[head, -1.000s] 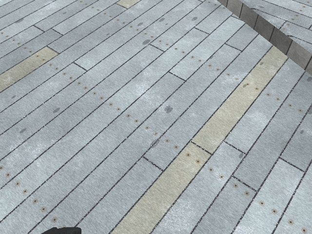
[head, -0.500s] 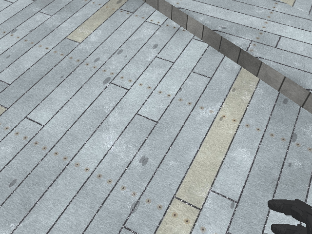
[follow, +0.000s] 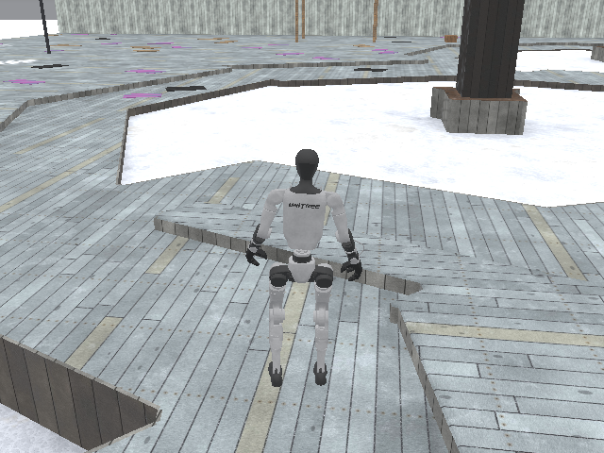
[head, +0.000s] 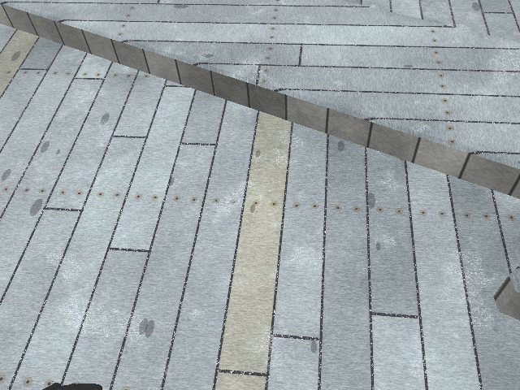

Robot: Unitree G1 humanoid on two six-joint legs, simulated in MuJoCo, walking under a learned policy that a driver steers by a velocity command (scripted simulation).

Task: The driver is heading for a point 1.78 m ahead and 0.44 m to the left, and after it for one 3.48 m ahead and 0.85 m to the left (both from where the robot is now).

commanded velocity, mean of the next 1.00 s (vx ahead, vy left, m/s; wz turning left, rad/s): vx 0.01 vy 0.00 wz -0.06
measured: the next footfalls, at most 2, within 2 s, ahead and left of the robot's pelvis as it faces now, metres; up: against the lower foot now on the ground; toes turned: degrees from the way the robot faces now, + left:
left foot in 0.26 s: +0.05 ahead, +0.14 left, +0.00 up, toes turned +0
left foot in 1.72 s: +0.25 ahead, +0.10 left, +0.00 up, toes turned +0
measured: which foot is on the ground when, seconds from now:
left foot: up 0.00-0.24, down 0.26-1.00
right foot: down 0.00-1.00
